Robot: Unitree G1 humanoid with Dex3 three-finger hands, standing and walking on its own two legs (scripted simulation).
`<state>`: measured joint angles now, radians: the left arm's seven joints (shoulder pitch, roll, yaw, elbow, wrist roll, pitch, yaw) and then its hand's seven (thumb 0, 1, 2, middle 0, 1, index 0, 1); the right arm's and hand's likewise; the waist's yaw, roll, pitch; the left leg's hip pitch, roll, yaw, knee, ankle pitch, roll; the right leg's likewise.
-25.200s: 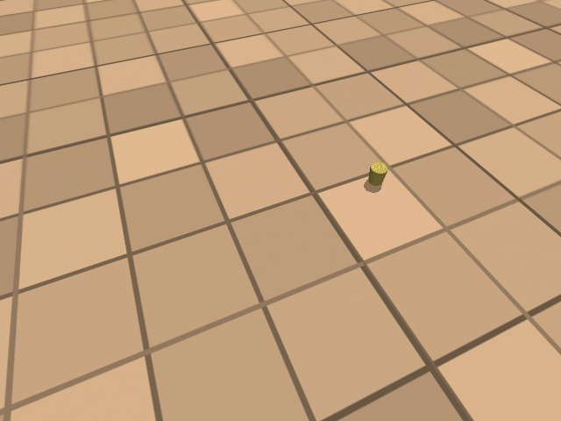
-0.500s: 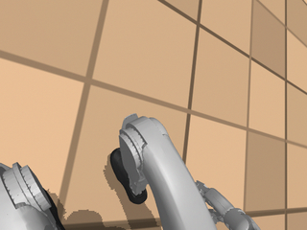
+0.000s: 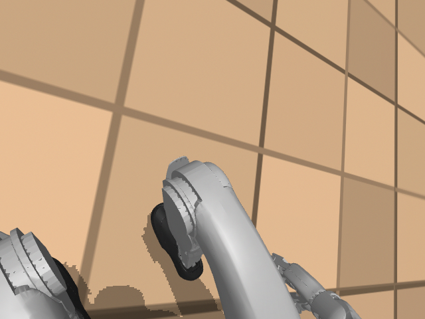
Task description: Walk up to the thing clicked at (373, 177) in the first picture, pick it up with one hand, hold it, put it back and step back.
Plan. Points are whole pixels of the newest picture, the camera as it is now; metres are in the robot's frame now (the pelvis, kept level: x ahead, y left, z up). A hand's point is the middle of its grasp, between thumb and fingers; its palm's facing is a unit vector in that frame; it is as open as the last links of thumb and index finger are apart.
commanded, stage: rest palm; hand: left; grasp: from above
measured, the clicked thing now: out of the picture +0.50 +0.39 -0.27
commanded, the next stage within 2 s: close in 0.88 s
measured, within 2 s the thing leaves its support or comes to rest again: neither
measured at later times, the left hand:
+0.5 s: hand out of the picture +0.47 +0.38 -0.23, palm faces -0.42 -0.16 -0.90, open 13.1 cm
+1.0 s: hand out of the picture +0.47 +0.38 -0.23, palm faces -0.41 -0.16 -0.90, open 13.1 cm
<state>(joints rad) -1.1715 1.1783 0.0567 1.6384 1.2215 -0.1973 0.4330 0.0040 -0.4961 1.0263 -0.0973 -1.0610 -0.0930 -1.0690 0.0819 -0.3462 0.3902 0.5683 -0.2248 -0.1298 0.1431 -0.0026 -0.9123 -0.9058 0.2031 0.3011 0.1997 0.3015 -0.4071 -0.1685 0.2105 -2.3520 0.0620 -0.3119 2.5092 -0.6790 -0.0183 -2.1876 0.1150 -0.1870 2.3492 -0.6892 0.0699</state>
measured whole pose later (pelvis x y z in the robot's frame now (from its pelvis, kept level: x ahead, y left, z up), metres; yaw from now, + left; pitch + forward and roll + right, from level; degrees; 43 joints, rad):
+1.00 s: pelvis +0.00 +0.00 +0.00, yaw +0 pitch +27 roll -15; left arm -1.18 1.19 0.05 1.65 1.22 -0.20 0.46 0.00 -0.41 1.04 -0.11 -1.14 -0.12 -1.13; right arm 0.07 -0.35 0.40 0.56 -0.23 -0.14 0.14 0.00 -0.91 -0.90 0.20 0.30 0.20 0.30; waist -0.41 -0.18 0.22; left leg -2.36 0.06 -0.32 2.51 -0.68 -0.02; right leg -2.19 0.11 -0.19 2.35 -0.68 0.07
